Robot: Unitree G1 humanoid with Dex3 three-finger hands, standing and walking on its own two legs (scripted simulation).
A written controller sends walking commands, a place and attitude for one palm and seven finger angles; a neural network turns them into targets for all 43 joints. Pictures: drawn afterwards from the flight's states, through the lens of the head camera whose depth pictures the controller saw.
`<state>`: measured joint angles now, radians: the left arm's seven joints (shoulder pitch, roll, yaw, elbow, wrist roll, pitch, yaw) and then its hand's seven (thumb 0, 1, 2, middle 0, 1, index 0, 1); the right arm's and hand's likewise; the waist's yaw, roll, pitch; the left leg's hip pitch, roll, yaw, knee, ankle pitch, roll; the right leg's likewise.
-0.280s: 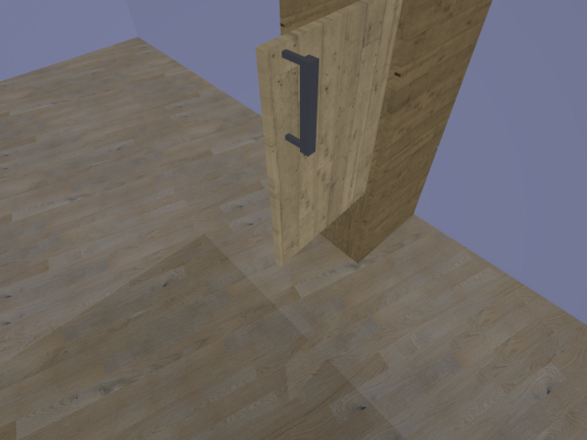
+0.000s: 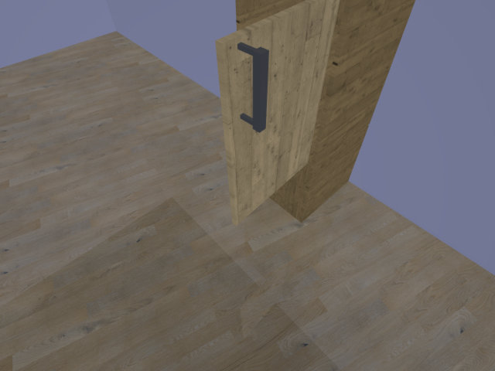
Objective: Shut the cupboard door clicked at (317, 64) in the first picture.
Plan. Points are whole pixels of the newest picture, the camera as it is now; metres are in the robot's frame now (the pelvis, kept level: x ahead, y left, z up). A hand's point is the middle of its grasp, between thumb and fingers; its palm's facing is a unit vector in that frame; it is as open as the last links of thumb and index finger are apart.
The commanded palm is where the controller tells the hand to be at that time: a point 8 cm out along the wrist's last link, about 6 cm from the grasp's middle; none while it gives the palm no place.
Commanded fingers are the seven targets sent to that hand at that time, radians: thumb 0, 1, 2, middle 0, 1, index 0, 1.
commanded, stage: look at it before walking up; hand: left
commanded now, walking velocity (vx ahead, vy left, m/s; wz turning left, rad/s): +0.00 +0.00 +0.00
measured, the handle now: (252, 89) +0.60 +0.03 +0.14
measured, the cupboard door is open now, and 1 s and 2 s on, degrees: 93 93 93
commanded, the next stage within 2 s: walk around to get in front in 0.56 s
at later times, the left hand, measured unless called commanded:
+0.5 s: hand out of the picture +0.04 +0.21 -0.17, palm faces -0.01 -0.96 -0.27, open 7.4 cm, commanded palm none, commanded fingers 0.00 0.90 0.90 -0.20 -0.30 -0.20 -0.30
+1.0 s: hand out of the picture +0.04 +0.20 -0.18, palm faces -0.11 -0.97 -0.24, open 7.4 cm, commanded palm none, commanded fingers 0.00 0.90 0.90 -0.20 -0.30 -0.20 -0.30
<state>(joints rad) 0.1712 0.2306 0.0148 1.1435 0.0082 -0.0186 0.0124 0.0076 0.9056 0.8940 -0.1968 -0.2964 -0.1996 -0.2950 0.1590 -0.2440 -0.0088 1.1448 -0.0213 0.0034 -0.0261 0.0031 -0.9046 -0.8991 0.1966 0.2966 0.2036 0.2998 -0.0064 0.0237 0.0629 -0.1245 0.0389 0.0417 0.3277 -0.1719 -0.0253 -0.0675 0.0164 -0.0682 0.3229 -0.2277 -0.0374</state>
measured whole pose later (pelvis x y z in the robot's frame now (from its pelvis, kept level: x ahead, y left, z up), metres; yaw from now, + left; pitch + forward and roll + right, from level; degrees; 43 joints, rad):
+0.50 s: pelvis +0.00 +0.00 +0.00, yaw +0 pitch -2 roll +0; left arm 0.17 0.24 0.01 1.15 0.01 -0.02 0.01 0.01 0.91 0.89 -0.20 -0.30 -0.20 -0.30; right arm 0.16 -0.25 -0.01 1.15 -0.02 0.00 -0.02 0.00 -0.90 -0.90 0.20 0.30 0.20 0.30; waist -0.01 0.02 0.07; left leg -0.12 0.04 0.05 0.32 -0.17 -0.02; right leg -0.07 0.02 -0.06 0.31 -0.22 -0.04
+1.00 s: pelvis -0.02 +0.01 -0.01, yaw -8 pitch +0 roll +1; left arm 0.20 0.20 0.05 1.04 0.02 0.05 0.00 0.01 0.91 0.89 -0.20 -0.30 -0.20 -0.29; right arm 0.17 -0.20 -0.05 1.03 -0.03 0.04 -0.04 0.00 -0.90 -0.90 0.20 0.30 0.20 0.30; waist 0.00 0.01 0.10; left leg -0.23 0.08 0.17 0.52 -0.28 -0.02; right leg -0.25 0.05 0.06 0.56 -0.30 -0.03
